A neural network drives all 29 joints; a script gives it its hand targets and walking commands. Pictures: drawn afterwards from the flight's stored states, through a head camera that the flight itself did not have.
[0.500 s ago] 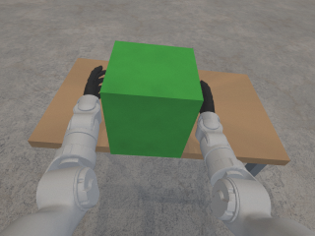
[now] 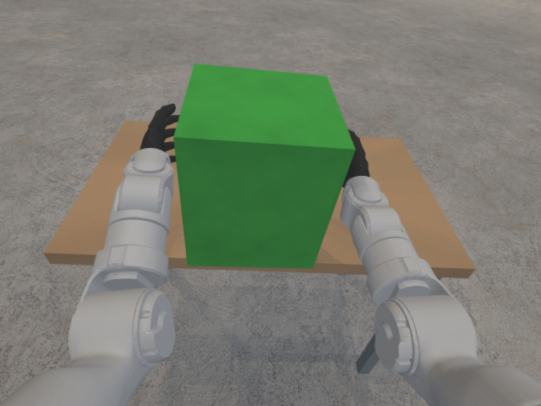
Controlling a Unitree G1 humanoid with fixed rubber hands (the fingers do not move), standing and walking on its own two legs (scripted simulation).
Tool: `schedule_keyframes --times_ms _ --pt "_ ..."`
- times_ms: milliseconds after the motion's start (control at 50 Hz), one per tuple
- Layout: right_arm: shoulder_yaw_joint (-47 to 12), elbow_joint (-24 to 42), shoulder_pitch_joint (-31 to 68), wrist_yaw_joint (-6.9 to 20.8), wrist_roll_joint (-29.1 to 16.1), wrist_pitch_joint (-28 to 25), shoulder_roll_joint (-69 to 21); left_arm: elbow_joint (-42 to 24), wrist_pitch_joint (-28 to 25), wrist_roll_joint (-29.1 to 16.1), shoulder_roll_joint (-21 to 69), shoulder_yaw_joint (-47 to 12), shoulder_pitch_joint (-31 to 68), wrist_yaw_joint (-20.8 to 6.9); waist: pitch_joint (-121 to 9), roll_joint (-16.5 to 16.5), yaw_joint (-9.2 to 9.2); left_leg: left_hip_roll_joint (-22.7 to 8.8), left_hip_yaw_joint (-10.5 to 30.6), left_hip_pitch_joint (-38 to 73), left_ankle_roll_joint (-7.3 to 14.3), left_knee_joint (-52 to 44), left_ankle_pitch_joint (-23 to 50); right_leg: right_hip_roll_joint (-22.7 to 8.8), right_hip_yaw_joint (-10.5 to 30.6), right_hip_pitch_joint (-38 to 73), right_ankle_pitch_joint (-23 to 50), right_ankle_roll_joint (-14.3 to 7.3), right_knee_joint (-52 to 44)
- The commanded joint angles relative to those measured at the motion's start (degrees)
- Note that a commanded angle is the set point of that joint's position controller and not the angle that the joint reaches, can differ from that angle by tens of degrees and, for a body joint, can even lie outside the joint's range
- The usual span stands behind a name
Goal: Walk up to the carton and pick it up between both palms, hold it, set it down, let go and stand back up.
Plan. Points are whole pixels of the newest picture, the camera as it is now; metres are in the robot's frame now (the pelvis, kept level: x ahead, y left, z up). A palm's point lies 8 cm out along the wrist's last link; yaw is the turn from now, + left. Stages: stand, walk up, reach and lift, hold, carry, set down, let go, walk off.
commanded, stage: reach and lift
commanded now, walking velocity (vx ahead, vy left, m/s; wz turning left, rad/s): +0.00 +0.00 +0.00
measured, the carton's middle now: (256, 171) +0.43 +0.01 +0.15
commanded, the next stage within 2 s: hold in 1.54 s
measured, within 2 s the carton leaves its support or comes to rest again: neither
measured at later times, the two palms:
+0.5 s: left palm (155, 151) +0.40 +0.16 +0.20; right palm (359, 171) +0.38 -0.14 +0.19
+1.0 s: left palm (149, 145) +0.39 +0.16 +0.22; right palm (362, 165) +0.38 -0.14 +0.20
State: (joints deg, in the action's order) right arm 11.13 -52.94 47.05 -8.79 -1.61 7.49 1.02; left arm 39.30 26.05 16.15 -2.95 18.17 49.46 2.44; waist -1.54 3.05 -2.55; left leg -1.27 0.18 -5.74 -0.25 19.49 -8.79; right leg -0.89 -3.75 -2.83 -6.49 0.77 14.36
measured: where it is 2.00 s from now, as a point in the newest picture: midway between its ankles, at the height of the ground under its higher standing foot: outside the picture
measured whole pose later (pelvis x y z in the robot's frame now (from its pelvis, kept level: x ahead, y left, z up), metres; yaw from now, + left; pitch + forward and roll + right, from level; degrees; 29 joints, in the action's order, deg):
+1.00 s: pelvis +0.01 +0.00 +0.00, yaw +0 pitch -7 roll -2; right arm -1.8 -34.9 44.0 -13.8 -14.6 21.8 4.1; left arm 13.6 42.9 15.6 -1.3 18.8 41.5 0.4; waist -0.9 1.5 -5.8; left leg -1.7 0.3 -3.2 -0.3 21.6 -11.2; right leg -0.5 -3.8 0.6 -7.9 1.0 14.6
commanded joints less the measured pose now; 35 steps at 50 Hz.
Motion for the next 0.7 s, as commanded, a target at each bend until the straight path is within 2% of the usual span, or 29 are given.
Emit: schedule_keyframes --times_ms 0,20,40,60,80,120,160,180,240,260,300,340,380,400,440,460,520,540,560,600,660,680 --pt "-16.28 19.93 49.73 6.28 -2.79 -2.62 -33.48 -8.98 -2.37 -6.29 37.46 -18.47 39.03 -10.47 -24.14 -3.38 -0.72 3.22 -2.42 4.75 -0.02 -2.77 7.08 1.93 -0.53 8.62 5.19 0.7 -0.18" --pt "-16.0 20.38 50.65 6.27 -3.86 -2.35 -33.35 -10.06 -2.07 -6.94 37.42 -18.75 39.56 -10.42 -24.9 -3.73 -1.03 3.14 -2.87 5.69 -0.28 -2.46 8.09 1.97 -0.97 8.7 6.16 0.93 0.04" --pt "-17.26 20.77 50.58 6.06 -4.18 -1.87 -34.11 -10.01 -1.76 -6.64 36.89 -18.64 39.86 -10.47 -25.23 -2.75 -0.95 3.19 -2.34 5.5 0.03 -2.56 8.32 1.87 -0.77 9.45 7.69 1.26 0.45" --pt "-16.55 20.3 50.68 5.84 -4.16 -1.4 -32.74 -9.3 -1.47 -6.21 36.74 -17.79 40.2 -10.6 -23.09 -3.61 -1.2 3.47 -2.65 4.79 -0.2 -2.74 6.69 1.82 -0.25 8.27 5.66 1.17 -0.1" --pt "-17.35 20.48 49.41 5.51 -4.14 -1.06 -33.9 -10.92 -1.25 -6.31 36.75 -18.23 39.05 -10.65 -24.08 -2.63 -1.06 3.27 -2.28 5.64 0.05 -2.64 7.6 2.31 -0.71 9.25 5.68 1.04 -0.1" --pt "-18.25 21.47 49.58 5.2 -5.06 -0.38 -34.31 -9.84 -0.1 -5.81 36.56 -18.14 37.34 -10.94 -22.66 -2.17 -0.76 3.55 -2.29 6.4 0.43 -2.6 7.18 2.1 -0.45 8.95 5.37 1.41 -0.49" --pt "-19.74 24.53 51.0 5.1 -6.85 0.04 -33.98 -12.09 1.08 -6.1 37.01 -18.44 36.9 -11.37 -23.72 -2.96 -0.5 3.79 -2.57 6.81 0.0 -2.41 7.88 2.45 -0.92 9.07 6.71 1.55 0.1" --pt "-19.29 24.72 50.79 5.02 -6.53 0.18 -33.16 -12.78 1.45 -6.3 37.21 -19.0 38.28 -11.39 -23.61 -3.46 -1.54 3.77 -2.51 6.19 -0.16 -2.52 7.72 2.71 -0.71 8.85 5.8 1.16 -0.03" --pt "-20.51 26.6 51.32 5.13 -7.98 0.81 -34.82 -16.55 1.99 -7.19 38.81 -21.45 38.92 -10.84 -25.1 -3.28 -2.37 3.48 -1.95 8.81 -0.46 -1.49 10.22 3.06 -1.07 7.36 6.74 1.15 0.28" --pt "-21.45 26.83 50.98 5.12 -8.43 1.03 -34.99 -19.14 2.12 -7.88 38.0 -21.94 39.82 -10.61 -26.66 -3.89 -2.09 3.31 -1.67 9.46 -0.8 -0.96 10.81 3.29 -1.38 7.79 7.08 0.82 0.45" --pt "-22.93 28.49 50.41 4.84 -9.94 1.51 -33.72 -20.14 2.9 -8.48 38.39 -23.92 39.13 -9.97 -26.63 -5.32 -2.8 3.34 -1.69 10.04 -1.23 -0.41 12.55 3.38 -1.38 7.2 8.16 1.03 0.44" --pt "-22.72 28.17 50.43 4.54 -10.2 2.16 -33.45 -20.56 3.62 -7.95 38.11 -24.63 38.32 -9.85 -25.15 -6.5 -2.68 3.52 -1.65 9.45 -1.12 -0.46 12.24 3.77 -1.03 6.32 6.54 0.81 -0.21" --pt "-24.06 29.84 50.18 4.59 -11.16 2.69 -34.36 -23.06 3.99 -9.57 38.94 -26.06 37.67 -9.45 -27.39 -5.59 -3.01 3.1 -0.77 11.53 -1.51 -0.04 14.6 4.13 -1.07 6.51 7.88 0.78 0.13" --pt "-24.73 30.07 48.94 4.36 -12.03 3.05 -34.05 -24.13 4.21 -9.62 38.97 -26.34 37.06 -9.21 -26.43 -6.59 -3.33 3.23 -1.15 11.49 -1.63 0.86 15.56 4.01 -0.72 6.48 9.82 0.74 0.17" --pt "-25.7 31.94 49.26 3.92 -13.4 3.71 -32.74 -26.11 5.16 -9.99 39.2 -28.1 36.5 -8.87 -27.78 -6.98 -2.92 2.99 -0.4 12.28 -2.22 0.94 17.72 4.15 -0.77 6.96 10.99 0.82 0.21" --pt "-26.02 31.86 49.1 3.78 -13.36 4.12 -33.01 -27.08 5.55 -10.49 39.3 -28.02 36.63 -8.77 -27.59 -6.72 -3.31 3.19 -0.09 11.72 -2.3 1.01 17.75 4.39 -0.74 7.62 10.75 0.72 0.35" --pt "-26.17 30.91 47.07 3.49 -14.1 5.78 -32.43 -25.17 7.16 -9.05 38.03 -26.71 34.41 -9.31 -23.03 -6.84 -3.56 3.11 -0.28 10.61 -2.09 0.16 15.95 4.28 -0.56 6.91 9.24 0.68 -0.43" --pt "-27.22 32.92 47.09 3.48 -14.7 5.83 -32.61 -27.49 7.4 -9.4 38.3 -26.82 35.15 -9.41 -24.32 -6.1 -3.3 3.02 -0.34 10.71 -1.97 0.4 16.2 4.34 -0.39 8.17 10.24 0.95 -0.06" --pt "-27.17 32.31 47.22 3.32 -14.93 6.25 -32.7 -26.46 7.87 -9.38 38.07 -27.17 34.66 -9.56 -23.5 -5.8 -4.12 3.09 -0.18 11.29 -2.07 0.46 17.11 4.16 -0.19 7.45 11.01 0.9 -0.29" --pt "-29.13 34.95 46.6 3.01 -15.92 6.92 -33.4 -30.05 8.26 -9.44 37.65 -27.27 34.49 -9.67 -25.62 -6.08 -3.1 3.2 0.1 11.66 -1.62 1.18 19.5 4.58 -0.49 9.25 14.61 1.33 0.66" --pt "-30.81 38.75 47.85 2.15 -17.3 7.43 -34.27 -32.79 8.74 -10.52 37.56 -27.89 35.61 -9.69 -27.4 -4.14 -3.4 3.93 0.32 12.42 -1.39 2.03 21.33 4.56 0.15 9.11 17.7 1.41 1.12" --pt "-30.19 37.49 47.06 1.96 -17.31 7.93 -34.15 -29.99 9.28 -9.93 37.85 -27.96 34.23 -9.94 -24.8 -6.09 -3.45 4.1 -0.15 11.3 -1.66 1.66 19.29 4.08 0.39 8.65 16.89 1.7 0.65"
